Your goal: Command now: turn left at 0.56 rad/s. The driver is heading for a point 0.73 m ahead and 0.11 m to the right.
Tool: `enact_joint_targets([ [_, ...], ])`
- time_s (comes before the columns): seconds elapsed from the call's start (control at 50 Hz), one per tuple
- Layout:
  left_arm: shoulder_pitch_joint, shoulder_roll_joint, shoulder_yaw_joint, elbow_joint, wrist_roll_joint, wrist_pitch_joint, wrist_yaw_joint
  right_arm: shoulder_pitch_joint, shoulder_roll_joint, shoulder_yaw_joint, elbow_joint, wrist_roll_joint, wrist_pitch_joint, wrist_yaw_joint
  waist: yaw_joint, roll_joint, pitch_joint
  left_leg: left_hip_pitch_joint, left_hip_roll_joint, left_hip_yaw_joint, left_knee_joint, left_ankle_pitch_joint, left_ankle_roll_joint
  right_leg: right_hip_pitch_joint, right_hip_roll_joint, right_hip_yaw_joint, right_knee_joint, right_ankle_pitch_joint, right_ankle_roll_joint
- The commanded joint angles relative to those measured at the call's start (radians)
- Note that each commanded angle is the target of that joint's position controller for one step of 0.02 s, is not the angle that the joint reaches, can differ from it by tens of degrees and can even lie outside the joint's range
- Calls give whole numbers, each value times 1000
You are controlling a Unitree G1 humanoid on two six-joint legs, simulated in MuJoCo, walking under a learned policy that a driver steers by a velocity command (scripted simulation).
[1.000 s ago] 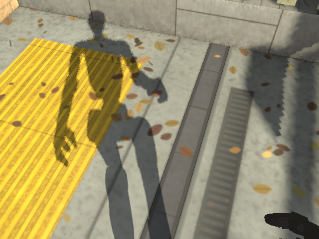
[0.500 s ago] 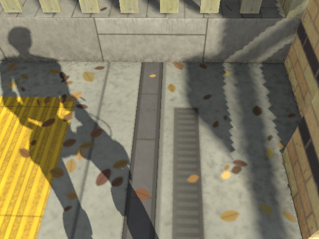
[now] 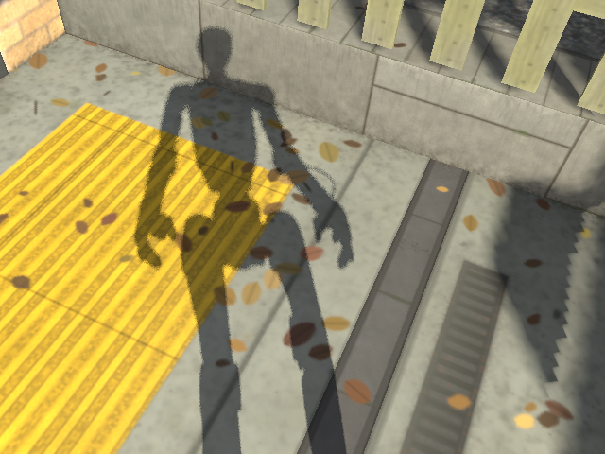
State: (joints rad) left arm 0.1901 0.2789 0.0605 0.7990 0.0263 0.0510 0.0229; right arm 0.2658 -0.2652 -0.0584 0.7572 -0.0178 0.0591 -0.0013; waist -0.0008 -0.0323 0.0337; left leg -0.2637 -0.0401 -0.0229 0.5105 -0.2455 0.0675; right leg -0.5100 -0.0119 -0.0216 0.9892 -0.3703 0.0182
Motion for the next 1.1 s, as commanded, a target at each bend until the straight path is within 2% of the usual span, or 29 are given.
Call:
enact_joint_targets([
  [0.02,19,84,25,-48,4,-13,-8,-44,-143,-37,-80,14,-23,-1,16,127,-60,100,205,-268,-213,277,143,-73,8,46,100,35,9],
  [0.08,4,67,18,-57,-7,-7,-4,5,-148,-41,-69,11,-31,-5,-8,135,-69,192,215,-290,-199,303,155,-103,5,52,18,26,21],
  [0.2,18,31,-7,-25,-16,1,-1,-9,-81,0,-40,-15,-42,-20,-33,155,-74,111,216,-234,-205,274,145,171,4,25,-278,-31,-6],
  [0.24,36,42,-8,-11,-24,-2,1,-22,-106,1,-23,-16,-41,-25,-25,155,-55,77,222,-235,-189,259,137,254,27,14,-383,-13,-23],
  [0.28,67,52,-9,-1,-21,-17,1,-43,-140,-7,-11,0,-36,-34,15,111,-37,44,212,-218,-131,275,97,343,33,20,-591,149,-44],
  [0.3,66,82,-5,-4,-12,-30,3,-35,-140,-8,-12,1,-39,-37,7,71,-44,25,191,-206,-93,243,59,378,-15,104,-638,216,-59],
  [0.32,77,142,2,-14,2,-43,4,-27,-113,-4,-32,1,-42,-36,-15,-50,-74,-5,114,-131,35,156,20,399,-157,294,-682,349,-94],
  [0.34,26,187,17,-8,-20,-44,-6,-50,-84,0,-37,8,-35,-37,-40,-174,-9,-41,-17,-16,45,-55,-20,306,-243,408,-677,516,-189],
  [0.36,30,154,13,-16,-20,-47,-15,-56,-97,0,-26,-1,-31,-42,-14,-171,-13,-48,-21,-2,113,-145,-31,309,-276,451,-692,543,-236],
  [0.4,60,148,19,-7,-9,-43,-13,-97,-101,-10,-27,9,-28,-38,19,-139,-12,-121,-34,-14,283,-250,-41,340,-252,448,-701,518,-265],
  [0.46,57,157,37,0,-18,-29,-2,-97,-75,-8,-31,7,-27,-31,8,-93,-28,-186,-15,-25,350,-230,-73,390,-179,387,-666,527,-246],
  [0.52,58,151,48,-1,-17,-15,-7,-115,-60,-1,-41,13,-32,-35,28,-106,-58,-162,-22,-9,265,-212,-92,403,-145,393,-644,492,-233],
  [0.56,63,162,60,2,-14,-5,-15,-104,-64,2,-50,10,-40,-30,31,-119,-92,-76,-34,6,167,-228,-83,356,-120,435,-676,153,-231],
  [0.58,32,165,64,-7,-10,1,-22,-80,-65,3,-47,9,-44,-28,10,-125,-81,2,-45,13,82,-220,-72,286,-100,453,-689,-22,-221],
  [0.6,-25,165,66,-24,-13,6,-27,-18,-59,3,-29,8,-49,-30,-42,-116,-61,132,-54,26,-60,-149,-55,179,-62,449,-678,-147,-193],
  [0.62,-59,145,64,-40,-17,5,-24,53,-81,-4,-6,5,-56,-39,-87,-70,-37,283,-30,-1,-179,-114,-36,32,-5,421,-627,-250,-142],
  [0.64,-48,76,49,-61,-21,-4,-21,131,-178,-23,7,-4,-65,-52,-101,148,-44,406,200,-251,-311,-359,1,-134,92,284,-374,-308,-84],
  [0.66,-65,44,36,-89,-14,-18,-18,96,-305,-51,-11,-21,-68,-51,-88,301,-11,314,439,-611,-446,-582,88,-264,192,152,-155,-200,-57],
  [0.68,-100,121,47,-93,9,-28,-22,39,-253,-43,-12,-35,-73,-48,-49,163,61,191,442,-591,-441,-588,123,-238,75,201,-55,-84,-68],
  [0.7,-66,138,57,-68,3,-33,-39,-17,-184,-24,-20,-22,-82,-45,-4,120,78,163,376,-490,-431,-521,107,-200,59,190,-18,-9,-63],
  [0.72,-18,133,57,-42,4,-34,-53,-48,-150,-15,-27,-12,-91,-41,19,120,70,178,319,-380,-427,-416,83,-182,51,161,20,43,-49],
  [0.76,4,112,52,-24,16,-32,-75,-20,-131,-9,-19,-6,-110,-39,8,151,54,209,266,-233,-425,-262,69,-191,35,117,97,102,-35],
  [0.84,-89,83,37,-58,12,-31,-96,119,-126,-15,35,-10,-134,-19,-48,130,70,307,275,-120,-407,-85,73,-298,10,104,89,174,-21],
  [0.92,-183,65,25,-94,15,-33,-107,178,-118,-14,70,-11,-141,-14,-80,130,99,349,295,-36,-397,64,83,-335,-9,72,-21,211,-14],
  [0.98,-252,27,2,-122,18,-47,-110,220,-101,-4,110,-14,-149,-6,-91,135,116,310,291,20,-384,227,92,-244,3,29,-191,220,-36],
  [1.02,-290,21,-8,-140,21,-53,-108,243,-110,-2,144,-7,-146,-3,-87,152,118,306,294,30,-368,332,100,-158,5,-47,-302,181,-63],
  [1.06,-275,20,-12,-136,22,-62,-96,253,-126,-2,174,2,-138,-3,-65,170,102,293,297,26,-310,549,105,-21,29,-101,-380,139,-101],
  [1.08,-212,31,-6,-117,18,-69,-85,243,-139,-3,184,3,-136,-2,-24,172,65,285,297,32,-224,762,99,91,63,-111,-408,121,-120],
  [1.1,-71,51,4,-72,16,-80,-72,227,-151,-3,192,8,-135,-2,50,152,-15,263,276,53,-70,892,81,269,90,-109,-469,160,-141],
])
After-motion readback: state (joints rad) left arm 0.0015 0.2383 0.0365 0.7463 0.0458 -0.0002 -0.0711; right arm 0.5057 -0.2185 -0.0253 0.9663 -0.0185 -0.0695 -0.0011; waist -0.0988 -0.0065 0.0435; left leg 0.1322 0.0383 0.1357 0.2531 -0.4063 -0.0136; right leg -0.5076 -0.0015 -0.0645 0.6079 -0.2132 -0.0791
